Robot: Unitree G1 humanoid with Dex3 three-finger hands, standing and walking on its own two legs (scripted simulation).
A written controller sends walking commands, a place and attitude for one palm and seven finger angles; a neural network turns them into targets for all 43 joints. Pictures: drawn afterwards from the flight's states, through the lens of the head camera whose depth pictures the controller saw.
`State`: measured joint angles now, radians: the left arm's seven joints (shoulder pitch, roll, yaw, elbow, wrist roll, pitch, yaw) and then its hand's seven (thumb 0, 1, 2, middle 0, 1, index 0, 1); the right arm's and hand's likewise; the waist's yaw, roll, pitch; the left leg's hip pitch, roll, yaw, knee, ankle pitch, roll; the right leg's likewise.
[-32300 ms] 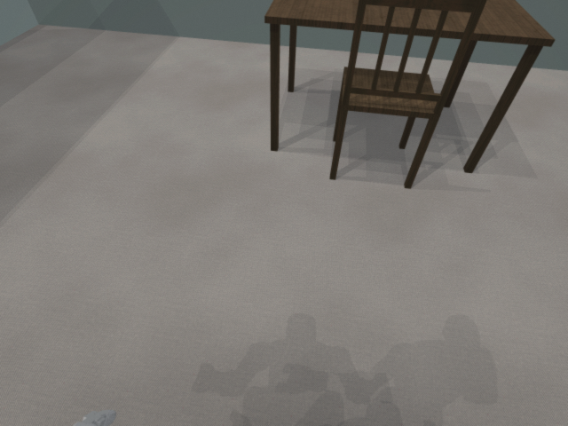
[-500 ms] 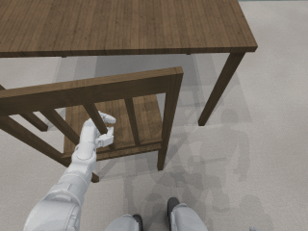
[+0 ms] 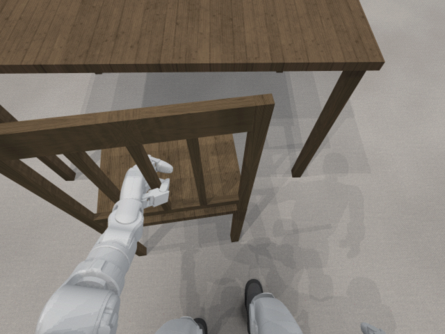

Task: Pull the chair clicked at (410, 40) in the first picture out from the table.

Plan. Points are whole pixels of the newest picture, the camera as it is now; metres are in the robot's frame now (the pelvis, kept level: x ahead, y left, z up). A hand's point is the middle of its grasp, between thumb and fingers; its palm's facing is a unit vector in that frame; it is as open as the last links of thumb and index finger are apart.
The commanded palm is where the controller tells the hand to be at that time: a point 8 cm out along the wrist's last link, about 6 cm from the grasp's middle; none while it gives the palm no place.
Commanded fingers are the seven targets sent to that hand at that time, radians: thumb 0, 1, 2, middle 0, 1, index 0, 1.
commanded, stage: step backward, pulling the chair out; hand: left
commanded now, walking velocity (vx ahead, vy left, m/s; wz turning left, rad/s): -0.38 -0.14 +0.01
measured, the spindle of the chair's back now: (154, 182) +0.40 +0.15 -0.07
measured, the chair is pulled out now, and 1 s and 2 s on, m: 0.14 0.22 0.24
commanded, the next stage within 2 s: none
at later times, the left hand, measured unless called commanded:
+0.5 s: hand (159, 205) +0.35 +0.13 -0.07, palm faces +0.00 -0.98 -0.22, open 5.3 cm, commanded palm +0.34 +0.18 -0.06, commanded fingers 0.00 0.90 0.90 -0.50 -1.45 -0.50 -1.45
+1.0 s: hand (154, 227) +0.30 +0.14 -0.07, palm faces +0.00 -0.97 -0.23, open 5.3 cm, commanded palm +0.31 +0.18 -0.06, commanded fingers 0.00 0.90 0.90 -0.50 -1.45 -0.50 -1.45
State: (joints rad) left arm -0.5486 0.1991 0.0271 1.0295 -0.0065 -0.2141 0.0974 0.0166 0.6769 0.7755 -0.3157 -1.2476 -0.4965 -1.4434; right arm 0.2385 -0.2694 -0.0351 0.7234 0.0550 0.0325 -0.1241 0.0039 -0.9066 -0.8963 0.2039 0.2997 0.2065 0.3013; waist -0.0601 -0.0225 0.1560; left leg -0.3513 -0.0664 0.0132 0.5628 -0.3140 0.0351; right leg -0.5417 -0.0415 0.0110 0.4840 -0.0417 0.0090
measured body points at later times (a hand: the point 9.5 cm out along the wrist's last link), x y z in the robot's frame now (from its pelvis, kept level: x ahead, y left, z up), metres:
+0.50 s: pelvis -0.04 +0.00 +0.00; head +0.09 -0.01 +0.43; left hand +0.34 +0.18 -0.05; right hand +0.04 -0.30 -0.13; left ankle -0.05 +0.10 -0.73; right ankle +0.10 -0.13 -0.72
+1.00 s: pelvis -0.06 +0.00 +0.00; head +0.03 -0.02 +0.44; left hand +0.30 +0.19 -0.05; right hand -0.01 -0.29 -0.13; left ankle -0.05 +0.10 -0.73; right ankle +0.06 -0.13 -0.73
